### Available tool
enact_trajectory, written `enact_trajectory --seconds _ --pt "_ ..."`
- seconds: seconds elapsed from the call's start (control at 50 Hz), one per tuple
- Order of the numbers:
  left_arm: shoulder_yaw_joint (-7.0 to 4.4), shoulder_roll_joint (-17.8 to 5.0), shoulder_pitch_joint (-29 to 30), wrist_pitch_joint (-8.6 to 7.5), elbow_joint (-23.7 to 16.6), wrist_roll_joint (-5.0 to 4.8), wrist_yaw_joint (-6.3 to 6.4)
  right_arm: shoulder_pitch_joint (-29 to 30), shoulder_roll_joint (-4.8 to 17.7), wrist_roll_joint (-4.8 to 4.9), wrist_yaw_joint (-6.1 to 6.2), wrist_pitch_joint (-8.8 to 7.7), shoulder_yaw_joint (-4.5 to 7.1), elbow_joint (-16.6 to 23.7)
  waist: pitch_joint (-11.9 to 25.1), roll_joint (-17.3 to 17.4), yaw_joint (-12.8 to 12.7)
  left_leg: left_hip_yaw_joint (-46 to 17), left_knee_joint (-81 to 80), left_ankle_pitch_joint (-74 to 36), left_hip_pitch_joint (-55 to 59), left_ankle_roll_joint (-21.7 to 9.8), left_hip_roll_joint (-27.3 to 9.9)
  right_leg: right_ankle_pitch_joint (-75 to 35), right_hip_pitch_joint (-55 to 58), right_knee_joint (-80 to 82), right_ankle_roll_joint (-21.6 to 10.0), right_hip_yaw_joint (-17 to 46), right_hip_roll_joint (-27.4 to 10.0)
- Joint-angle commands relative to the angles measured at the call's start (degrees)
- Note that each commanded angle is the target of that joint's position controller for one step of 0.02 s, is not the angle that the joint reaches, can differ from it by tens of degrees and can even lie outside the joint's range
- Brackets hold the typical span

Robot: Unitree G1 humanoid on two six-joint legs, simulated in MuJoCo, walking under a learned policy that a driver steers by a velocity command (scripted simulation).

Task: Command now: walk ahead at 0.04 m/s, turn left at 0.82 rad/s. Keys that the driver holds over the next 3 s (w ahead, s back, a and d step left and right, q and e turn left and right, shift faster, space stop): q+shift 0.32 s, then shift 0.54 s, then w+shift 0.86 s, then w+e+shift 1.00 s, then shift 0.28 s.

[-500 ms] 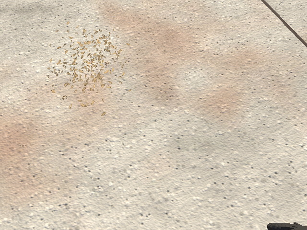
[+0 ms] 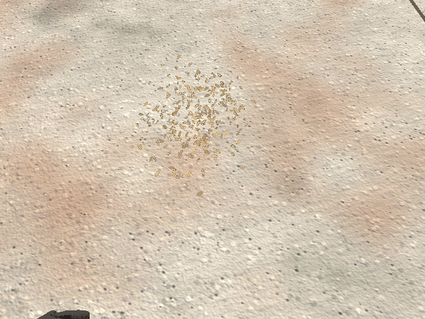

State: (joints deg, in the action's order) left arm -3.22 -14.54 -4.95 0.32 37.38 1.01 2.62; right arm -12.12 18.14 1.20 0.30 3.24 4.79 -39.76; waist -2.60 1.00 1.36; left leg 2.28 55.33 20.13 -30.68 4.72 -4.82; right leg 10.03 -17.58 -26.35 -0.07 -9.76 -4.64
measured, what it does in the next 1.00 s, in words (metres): steps on the spot, turning left: left foot, then right foot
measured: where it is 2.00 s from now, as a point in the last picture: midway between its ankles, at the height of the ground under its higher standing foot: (122, 258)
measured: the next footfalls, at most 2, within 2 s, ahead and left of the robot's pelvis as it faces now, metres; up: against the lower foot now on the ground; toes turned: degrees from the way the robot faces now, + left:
left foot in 0.10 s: +0.05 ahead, +0.14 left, +0.00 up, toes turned +11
right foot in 0.58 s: +0.15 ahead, -0.06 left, +0.00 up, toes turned +30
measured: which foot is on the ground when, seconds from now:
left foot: up 0.00-0.08, down 0.10-0.58, up 0.60-0.86, down 0.88-1.00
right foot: down 0.00-0.10, up 0.12-0.56, down 0.58-0.90, up 0.92-1.00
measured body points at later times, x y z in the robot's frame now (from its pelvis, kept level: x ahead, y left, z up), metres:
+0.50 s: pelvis +0.03 +0.04 +0.00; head +0.05 +0.06 +0.45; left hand +0.07 +0.36 -0.10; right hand +0.32 -0.15 -0.07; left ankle +0.02 +0.13 -0.74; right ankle +0.12 -0.09 -0.71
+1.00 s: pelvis +0.04 +0.03 +0.00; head +0.04 +0.04 +0.45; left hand +0.05 +0.33 -0.10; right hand +0.25 -0.16 -0.11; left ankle -0.05 +0.14 -0.74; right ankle +0.09 -0.08 -0.70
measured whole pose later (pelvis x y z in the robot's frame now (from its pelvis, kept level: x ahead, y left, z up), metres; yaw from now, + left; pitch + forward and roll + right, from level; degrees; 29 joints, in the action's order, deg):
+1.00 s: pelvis +0.04 +0.03 +0.00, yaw +28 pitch +1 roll +0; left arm -3.0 -14.6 -12.0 -1.5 41.6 -1.8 0.0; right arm -17.7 14.3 0.0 0.5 -0.2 2.8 -40.8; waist 1.7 -0.3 1.2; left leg -4.3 28.5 19.4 -11.0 -0.9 -0.2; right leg 25.1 -22.0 -47.3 -0.9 -0.4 0.3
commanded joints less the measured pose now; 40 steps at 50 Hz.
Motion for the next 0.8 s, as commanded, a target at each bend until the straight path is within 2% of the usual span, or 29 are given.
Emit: enact_trajectory --seconds 0.02,0.06,0.08,0.1,0.12,0.14,0.16,0.18,0.2,0.22,0.26,0.3,0.34,0.4,0.48,0.52,0.54,0.56,0.58,0.6,0.62,0.64,0.66,0.68,0.7,0.72,0.76,0.78,0.8 --pt "-3.7 -10.36 1.99 -0.95 -3.05 -0.98 -0.1 -0.8 3.59 -0.04 -1.56 -0.03 1.0 5.26 10.02 -9.63 -0.34 1.58 -8.24 -1.46 6.96 -2.19 -0.21 -15.12 7.58 5.9 -10.96 6.57 -15.87" --pt "-4.03 -10.21 2.48 -1.02 -2.39 -2.29 -0.7 -2.65 3.89 0.05 -2.01 0.52 1.68 5.22 9.75 -8.94 1.26 3.73 -17.05 -5.29 12.1 -4.57 1.37 -11.51 6.91 1.67 -7.77 4.29 -15.91" --pt "-3.91 -8.77 1.07 -0.95 -1.51 -2.74 -0.98 -4.59 4.58 -0.19 -1.62 0.62 2.33 4.54 9.35 -6.67 1.82 3.6 -21.69 -8.98 16.39 -6.44 3.19 -5.89 4.34 -3.14 -4.69 2.21 -13.92" --pt "-3.69 -6.7 -2.22 -0.57 -0.18 -2.16 -1.42 -6.92 8.16 -0.67 -0.78 0.38 3.66 4.11 6.65 2.72 1.74 -3.73 -28.78 -22.34 21.57 -9.63 1.09 3.87 -3.04 -14.28 -0.22 -1.83 -9.07" --pt "-2.89 -4.25 -1.76 -0.23 -3.16 0.37 -1.61 -7.33 17.05 -1.18 0.31 -0.15 5.48 6.1 3.97 23.03 -0.63 -28.25 -31.55 -43.11 29.04 -18.81 -13.61 28.96 -23.41 -34.94 6.02 -3.25 -0.17" --pt "-3.13 -6.1 5.62 -0.56 -5.72 0.77 -0.97 -7.54 17.12 -3.36 -0.53 -1.94 5.16 7.86 10.43 16.78 3.91 -35.89 -34.89 -38.55 27.13 -26.1 -16.98 30.38 -27.6 -44.56 5.55 10.28 4.18" --pt "-3.54 -7.49 7.46 -0.61 -5.88 -0.61 -0.42 -6.21 15.74 -3.44 -1.04 -3.23 4.83 7.44 9.56 10.45 3.54 -31.82 -36.26 -29.93 26.7 -23.94 -14.43 25.25 -28.64 -46.27 3.62 13.3 3.82" --pt "-3.73 -7.46 6.35 -0.74 -5.08 -0.88 0.21 -2.94 14.14 -1.88 -0.58 -3.67 4.47 7.53 7.5 7.46 1.14 -28.33 -36.05 -25.4 25.49 -20.5 -11.3 19.21 -29.09 -44.26 2.34 14.7 3.17" --pt "-4.07 -8.26 4.52 -0.68 -3.86 -0.27 0.77 0.5 11.27 -0.4 0.1 -3.22 3.58 8.24 7.13 5.53 -0.58 -25.67 -35.16 -23.96 24.26 -18.05 -9.69 15.15 -28.4 -42.37 2.24 15.42 2.36" --pt "-4.32 -8.59 3.07 -0.72 -3.39 0.16 0.86 3.18 9.88 0.0 0.78 -2.68 2.97 9.18 7.62 6.36 -1.93 -23.8 -34.62 -25.22 21.43 -17.05 -8.21 12.26 -25.32 -41.38 2.47 15.4 2.9" --pt "-4.11 -7.49 1.43 -1.13 -2.44 -0.01 0.25 3.69 8.86 -0.5 1.69 -2.02 2.57 9.88 9.88 5.9 -2.48 -22.44 -33.77 -26.72 20.84 -16.32 -5.87 8.34 -21.96 -39.08 3.08 15.23 5.01" --pt "-3.4 -5.93 2.01 -1.48 -2.14 -0.43 -0.1 2.28 9.53 -0.26 2.22 -1.86 2.92 9.75 10.42 4.88 -1.76 -23.6 -33.0 -25.94 22.4 -15.99 -4.7 6.67 -21.34 -31.86 3.77 15.85 6.65" --pt "-2.94 -5.5 2.08 -1.61 -1.7 -0.68 -0.45 2.65 10.08 -0.07 2.55 -1.57 3.13 9.98 10.7 5.72 -1.44 -24.61 -32.36 -22.72 23.19 -15.73 -4.33 5.6 -19.96 -25.64 4.38 16.32 7.26" --pt "-2.7 -6.14 1.69 -1.45 -0.99 -0.87 -1.18 3.12 9.54 -0.67 2.22 -1.23 2.73 10.25 10.65 7.82 -0.21 -26.03 -31.5 -20.5 20.41 -15.89 -4.29 5.74 -14.55 -20.53 4.61 15.72 6.81" --pt "-2.64 -7.06 1.06 -1.83 -1.34 -1.07 -1.96 3.73 8.87 -1.18 1.08 -0.9 1.86 10.13 9.56 8.9 0.76 -29.38 -29.75 -24.83 19.01 -16.92 -4.64 9.39 -9.25 -15.74 3.4 14.77 6.23" --pt "-2.63 -7.03 -0.3 -2.32 -1.35 -1.18 -2.38 4.82 8.35 -0.96 0.82 -0.86 1.4 10.12 9.18 8.95 -0.04 -30.5 -28.54 -26.85 19.04 -16.65 -3.91 8.42 -5.46 -9.87 2.26 14.03 6.0" --pt "-2.59 -6.7 -1.79 -2.63 -0.98 -1.14 -2.64 5.78 7.87 -0.63 0.83 -0.8 1.12 10.16 8.84 8.6 -1.33 -30.13 -27.78 -25.53 18.02 -15.55 -2.64 3.79 -1.49 -3.61 1.39 13.33 5.94" --pt "-2.64 -6.98 -2.77 -2.88 -0.82 -0.7 -2.8 5.27 7.01 -0.49 0.9 -0.87 0.82 9.93 8.42 7.35 -1.97 -29.43 -27.11 -20.76 15.99 -13.51 -0.89 -3.9 3.52 2.3 0.2 14.32 4.41" --pt "-2.99 -9.69 -2.81 -2.94 -1.63 0.45 -2.57 3.16 4.82 -1.33 0.93 -1.23 0.13 9.93 9.24 0.72 -0.57 -25.6 -22.15 -10.33 12.76 -10.19 2.9 -12.78 8.32 4.46 -2.35 21.58 -3.04" --pt "-3.44 -12.84 -0.84 -2.5 -1.75 1.24 -2.19 -0.33 4.04 -1.44 0.77 -1.85 -0.01 9.81 7.61 -12.16 3.45 -15.93 -14.4 6.48 7.39 -6.31 11.21 -25.2 9.14 5.3 -9.83 30.18 -11.16" --pt "-2.64 -9.34 -2.2 -2.59 -1.46 1.54 -2.12 2.44 6.87 -1.86 0.93 -2.32 0.77 10.05 8.24 -15.22 0.49 -12.92 -6.59 15.07 5.6 -3.27 10.21 -23.98 6.96 7.57 -16.89 37.26 -16.64" --pt "-2.46 -8.72 -2.5 -2.69 -1.61 0.91 -1.99 4.23 9.58 -1.2 1.09 -2.33 1.85 9.72 7.46 -12.04 -1.04 -12.54 1.34 15.63 3.75 -1.76 9.05 -21.72 7.72 7.4 -17.47 36.23 -15.92" --pt "-2.6 -9.13 -2.38 -2.51 -1.41 0.16 -1.69 4.59 9.0 -0.85 1.21 -2.02 2.1 8.93 7.25 -9.25 -1.19 -12.47 5.7 14.27 2.1 -0.81 9.06 -19.55 8.5 6.67 -15.68 33.18 -13.57" --pt "-2.47 -8.98 -1.79 -2.38 -1.49 -0.62 -1.51 4.04 7.61 -0.82 1.28 -1.5 1.92 8.2 6.54 -8.01 -1.15 -12.75 7.7 12.75 1.18 0.05 8.7 -18.46 8.83 6.07 -14.04 30.27 -11.86" --pt "-2.15 -8.4 -1.1 -2.18 -1.37 -0.92 -1.37 3.34 5.6 -0.74 1.18 -1.15 1.39 7.6 6.31 -7.46 -0.76 -12.61 6.99 11.26 1.77 0.56 8.14 -18.97 8.71 5.56 -12.91 27.69 -10.41" --pt "-1.87 -7.77 -0.52 -1.76 -1.25 -0.84 -1.36 2.76 3.51 -0.64 1.0 -1.02 0.69 7.12 6.23 -7.62 -0.33 -10.56 3.51 10.21 3.68 0.88 7.86 -19.37 7.99 5.36 -11.79 24.32 -8.07" --pt "-1.66 -6.83 -0.16 -0.82 -0.97 -0.69 -1.44 3.35 0.23 -0.65 0.62 -1.24 -0.64 6.84 7.08 -10.59 -0.93 -6.11 -7.63 8.87 8.3 1.17 6.23 -19.84 8.45 4.5 -10.56 20.09 -5.0" --pt "-1.74 -7.01 -1.54 -0.42 -0.58 -0.69 -1.44 4.32 -0.4 -0.57 0.47 -1.39 -0.93 6.84 7.59 -11.99 -2.1 -5.0 -12.71 8.27 10.12 1.13 5.79 -19.9 9.52 4.15 -10.94 20.16 -5.01" --pt "-1.86 -7.51 -2.78 -0.08 -0.24 -0.77 -1.47 4.19 0.2 -0.28 0.4 -1.46 -0.71 6.47 8.13 -12.69 -2.69 -4.28 -17.37 5.88 11.91 1.0 5.79 -19.46 10.45 3.59 -11.32 20.83 -5.41"
Over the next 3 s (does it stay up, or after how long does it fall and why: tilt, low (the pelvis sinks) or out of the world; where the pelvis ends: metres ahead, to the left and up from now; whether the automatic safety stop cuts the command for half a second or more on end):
stays up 1.51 0.40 -0.03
